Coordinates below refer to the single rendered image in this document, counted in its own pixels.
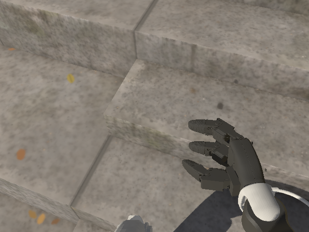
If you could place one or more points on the left robot thigh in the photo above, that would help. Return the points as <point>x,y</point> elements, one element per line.
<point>134,225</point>

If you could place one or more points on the robot left shin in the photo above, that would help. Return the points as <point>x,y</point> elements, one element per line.
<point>135,217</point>

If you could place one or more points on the right robot forearm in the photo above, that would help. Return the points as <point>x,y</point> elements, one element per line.
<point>261,210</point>

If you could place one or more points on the right robot hand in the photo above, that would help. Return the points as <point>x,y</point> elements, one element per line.
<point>242,165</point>

